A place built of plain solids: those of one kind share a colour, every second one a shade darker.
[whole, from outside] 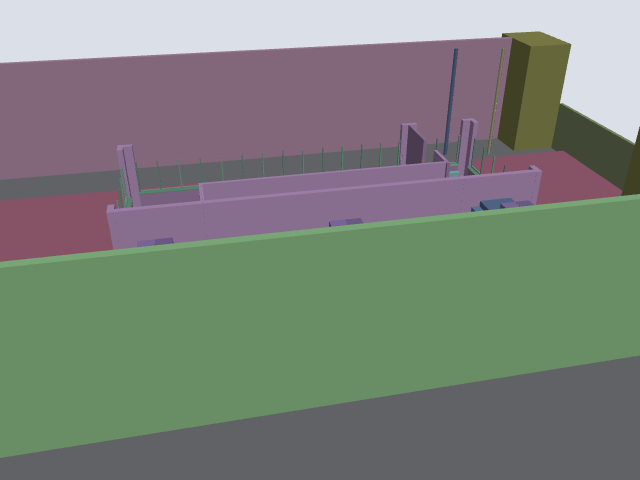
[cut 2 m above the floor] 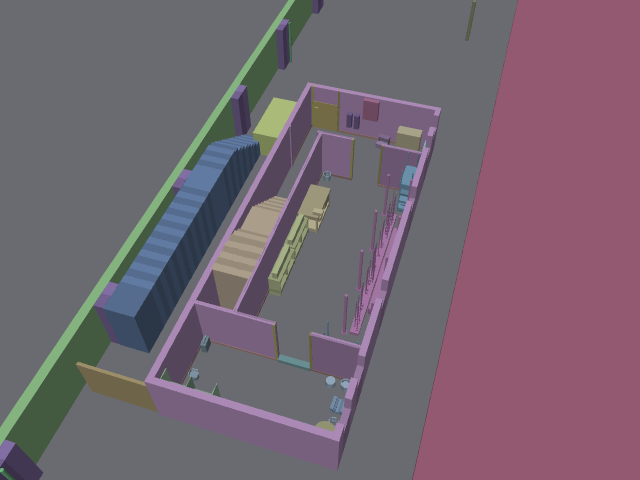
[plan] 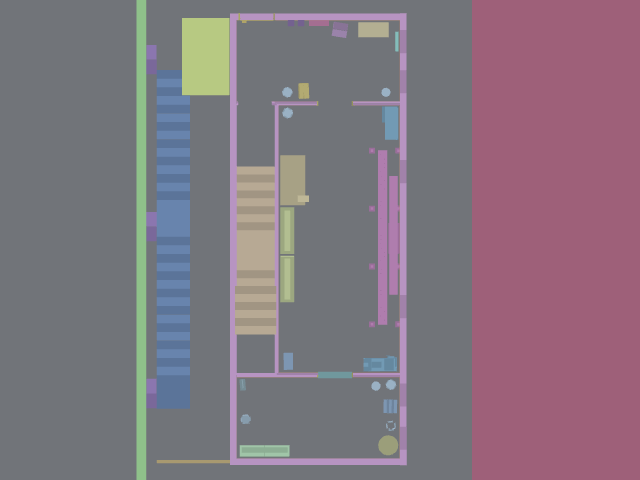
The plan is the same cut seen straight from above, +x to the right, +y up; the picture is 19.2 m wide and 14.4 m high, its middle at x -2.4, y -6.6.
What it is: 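A mechanical signal box beside a railway in a town; below a lobby, the locking room and a lamp room, above the operating floor with its lever frame behind one band of glass and beyond a partition the mess room; one straight stair between walls, met straight on from the door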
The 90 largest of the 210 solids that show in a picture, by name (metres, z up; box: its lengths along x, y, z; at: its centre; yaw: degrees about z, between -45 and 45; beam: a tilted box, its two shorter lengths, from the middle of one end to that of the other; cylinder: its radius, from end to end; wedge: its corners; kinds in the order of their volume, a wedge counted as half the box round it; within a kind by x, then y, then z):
{
 "yard_line_abut_1": {"box": [9.29, 2.47, 6.2], "at": [-4.26, -22.46, 3.05]},
 "yard_line_abut_2": {"box": [3.45, 2.47, 6.2], "at": [11.83, -22.46, 3.05]},
 "yard_line_bed_1": {"box": [6.7, 39.2, 0.6], "at": [5.51, -4.09, 0.0]},
 "yard_line_far_1": {"box": [0.3, 35.06, 6.2], "at": [12.41, -3.69, 3.05]},
 "yard_line_near_1": {"box": [0.3, 35.06, 6.2], "at": [-7.76, -3.69, 3.05]},
 "wall_1": {"box": [0.2, 2.7, 2.75], "at": [-5.0, -12.0, 1.32]},
 "wall_2": {"box": [0.2, 2.7, 3.05], "at": [-5.0, -12.0, 4.42]},
 "wall_3": {"box": [0.2, 8.15, 3.2], "at": [-5.0, -6.58, 1.55]},
 "wall_4": {"box": [0.2, 8.15, 3.05], "at": [-5.0, -6.58, 4.42]},
 "wall_5": {"box": [0.2, 2.7, 2.75], "at": [-5.0, -1.15, 1.32]},
 "wall_6": {"box": [0.2, 2.7, 3.05], "at": [-5.0, -1.15, 4.42]},
 "wall_7": {"box": [0.51, 0.2, 3.05], "at": [-4.85, -13.25, 4.42]},
 "wall_8": {"box": [0.51, 0.2, 3.05], "at": [-4.85, 0.1, 4.42]},
 "wall_9": {"box": [0.06, 8.15, 3.2], "at": [-3.73, -6.58, 1.55]},
 "wall_10": {"box": [0.06, 8.15, 3.05], "at": [-3.73, -6.58, 4.42]},
 "wall_11": {"box": [0.06, 8.15, 2.75], "at": [-3.67, -6.58, 1.32]},
 "wall_12": {"box": [0.06, 8.21, 3.05], "at": [-3.67, -6.54, 4.42]},
 "wall_13": {"box": [5.3, 0.2, 2.75], "at": [-2.45, -13.25, 1.32]},
 "wall_14": {"box": [5.3, 0.2, 2.75], "at": [-2.45, 0.1, 1.32]},
 "wall_15": {"box": [1.66, 0.06, 3.05], "at": [-0.82, -10.68, 4.42]},
 "wall_16": {"box": [1.66, 0.06, 3.05], "at": [-0.82, -10.62, 4.42]},
 "wall_17": {"box": [0.51, 0.2, 3.05], "at": [-0.05, -13.25, 4.42]},
 "wall_18": {"box": [0.51, 0.2, 3.05], "at": [-0.05, 0.1, 4.42]},
 "wall_19": {"box": [0.2, 0.51, 3.05], "at": [0.1, -13.1, 4.42]},
 "wall_20": {"box": [0.2, 0.61, 2.75], "at": [0.1, -11.9, 1.32]},
 "wall_21": {"box": [0.2, 1.91, 1.2], "at": [0.1, -11.9, 3.5]},
 "wall_22": {"box": [0.2, 1.71, 2.75], "at": [0.1, -9.8, 1.32]},
 "wall_23": {"box": [0.2, 3.36, 2.75], "at": [0.1, -6.58, 1.32]},
 "wall_24": {"box": [0.2, 10.06, 1.2], "at": [0.1, -5.33, 3.5]},
 "wall_25": {"box": [0.2, 1.71, 2.75], "at": [0.1, -3.35, 1.32]},
 "wall_26": {"box": [0.2, 0.51, 2.75], "at": [0.1, -1.25, 1.32]},
 "wall_27": {"box": [0.2, 0.51, 2.75], "at": [0.1, -0.05, 1.32]},
 "wall_28": {"box": [0.2, 0.51, 3.05], "at": [0.1, -0.05, 4.42]},
 "yard_line_step_1": {"box": [1.0, 1.0, 5.8], "at": [-6.8, -11.16, 2.85]},
 "yard_line_step_2": {"box": [1.0, 0.26, 5.63], "at": [-6.8, -10.53, 2.76]},
 "yard_line_step_3": {"box": [1.0, 0.26, 5.45], "at": [-6.8, -10.27, 2.68]},
 "yard_line_step_4": {"box": [1.0, 0.26, 5.28], "at": [-6.8, -10.01, 2.59]},
 "yard_line_step_5": {"box": [1.0, 0.26, 5.1], "at": [-6.8, -9.75, 2.5]},
 "yard_line_step_6": {"box": [1.0, 0.26, 4.93], "at": [-6.8, -9.49, 2.41]},
 "yard_line_step_7": {"box": [1.0, 0.26, 4.75], "at": [-6.8, -9.23, 2.33]},
 "yard_line_step_8": {"box": [1.0, 0.26, 4.58], "at": [-6.8, -8.97, 2.24]},
 "yard_line_step_9": {"box": [1.0, 0.26, 4.41], "at": [-6.8, -8.71, 2.15]},
 "yard_line_step_10": {"box": [1.0, 0.26, 4.23], "at": [-6.8, -8.45, 2.07]},
 "yard_line_step_11": {"box": [1.0, 0.26, 4.06], "at": [-6.8, -8.19, 1.98]},
 "yard_line_step_12": {"box": [1.0, 0.26, 3.88], "at": [-6.8, -7.93, 1.89]},
 "yard_line_step_13": {"box": [1.0, 0.26, 3.71], "at": [-6.8, -7.67, 1.8]},
 "yard_line_step_14": {"box": [1.0, 0.26, 3.53], "at": [-6.8, -7.41, 1.72]},
 "yard_line_step_15": {"box": [1.0, 0.26, 3.36], "at": [-6.8, -7.15, 1.63]},
 "yard_line_step_16": {"box": [1.0, 0.26, 3.19], "at": [-6.8, -6.89, 1.54]},
 "yard_line_step_17": {"box": [1.0, 0.26, 3.01], "at": [-6.8, -6.63, 1.46]},
 "yard_line_step_18": {"box": [1.0, 1.1, 2.84], "at": [-6.8, -5.95, 1.37]},
 "yard_line_step_19": {"box": [1.0, 0.26, 2.66], "at": [-6.8, -5.27, 1.28]},
 "yard_line_step_20": {"box": [1.0, 0.26, 2.49], "at": [-6.8, -5.01, 1.19]},
 "yard_line_step_21": {"box": [1.0, 0.26, 2.32], "at": [-6.8, -4.75, 1.11]},
 "yard_line_step_22": {"box": [1.0, 0.26, 2.14], "at": [-6.8, -4.49, 1.02]},
 "yard_line_step_23": {"box": [1.0, 0.26, 1.97], "at": [-6.8, -4.23, 0.93]},
 "yard_line_step_24": {"box": [1.0, 0.26, 1.79], "at": [-6.8, -3.97, 0.85]},
 "yard_line_step_25": {"box": [1.0, 0.26, 1.62], "at": [-6.8, -3.71, 0.76]},
 "yard_line_step_26": {"box": [1.0, 0.26, 1.44], "at": [-6.8, -3.45, 0.67]},
 "yard_line_step_27": {"box": [1.0, 0.26, 1.27], "at": [-6.8, -3.19, 0.58]},
 "yard_line_step_28": {"box": [1.0, 0.26, 1.1], "at": [-6.8, -2.93, 0.5]},
 "stair_1": {"box": [1.24, 0.26, 3.03], "at": [-4.33, -9.31, 1.46]},
 "stair_2": {"box": [1.24, 0.26, 2.85], "at": [-4.33, -9.07, 1.38]},
 "stair_3": {"box": [1.24, 0.26, 2.68], "at": [-4.33, -8.83, 1.29]},
 "stair_4": {"box": [1.24, 0.26, 2.5], "at": [-4.33, -8.59, 1.2]},
 "stair_5": {"box": [1.24, 0.26, 2.33], "at": [-4.33, -8.35, 1.11]},
 "stair_6": {"box": [1.24, 0.26, 2.15], "at": [-4.33, -8.11, 1.03]},
 "stair_7": {"box": [1.24, 0.26, 1.98], "at": [-4.33, -7.88, 0.94]},
 "stair_8": {"box": [1.24, 0.26, 1.8], "at": [-4.33, -7.64, 0.85]},
 "stair_9": {"box": [1.24, 1.2, 1.63], "at": [-4.33, -6.91, 0.76]},
 "stair_10": {"box": [1.24, 0.26, 1.45], "at": [-4.33, -6.2, 0.68]},
 "stair_11": {"box": [1.24, 0.26, 1.28], "at": [-4.33, -5.96, 0.59]},
 "stair_12": {"box": [1.24, 0.26, 1.1], "at": [-4.33, -5.72, 0.5]},
 "stair_13": {"box": [1.24, 0.26, 0.93], "at": [-4.33, -5.48, 0.41]},
 "yard_line_near_pier_1": {"box": [0.31, 0.44, 6.2], "at": [-7.46, -16.44, 3.05]},
 "yard_line_near_pier_2": {"box": [0.31, 0.44, 6.2], "at": [-7.46, -15.99, 3.05]},
 "yard_line_near_pier_3": {"box": [0.31, 0.44, 6.2], "at": [-7.46, -11.43, 3.05]},
 "yard_line_near_pier_4": {"box": [0.31, 0.44, 6.2], "at": [-7.46, -10.99, 3.05]},
 "yard_line_near_pier_5": {"box": [0.31, 0.44, 6.2], "at": [-7.46, -6.42, 3.05]},
 "yard_line_near_pier_6": {"box": [0.31, 0.44, 6.2], "at": [-7.46, -5.98, 3.05]},
 "yard_line_near_pier_7": {"box": [0.31, 0.44, 6.2], "at": [-7.46, -1.41, 3.05]},
 "yard_line_near_pier_8": {"box": [0.31, 0.44, 6.2], "at": [-7.46, -0.97, 3.05]},
 "yard_line_near_pier_9": {"box": [0.31, 0.44, 6.2], "at": [-7.46, 3.6, 3.05]},
 "yard_line_near_pier_10": {"box": [0.31, 0.44, 6.2], "at": [-7.46, 4.04, 3.05]},
 "yard_line_near_pier_11": {"box": [0.31, 0.44, 6.2], "at": [-7.46, 8.61, 3.05]},
 "yard_line_dark_1": {"box": [9.73, 0.2, 2.81], "at": [5.24, -23.79, 1.35]},
 "yard_line_bunker_1": {"box": [1.43, 2.32, 1.1], "at": [-5.83, -1.1, 0.5]},
 "cupboard_steel_low_1": {"box": [0.92, 0.45, 1.05], "at": [-0.8, -0.29, 0.47]},
 "yard_line_fence_1": {"box": [2.2, 0.1, 1.65], "at": [-6.2, -13.25, 0.78]},
 "locking_bed_1": {"box": [0.28, 5.24, 0.19], "at": [-0.52, -6.53, 0.04]}
}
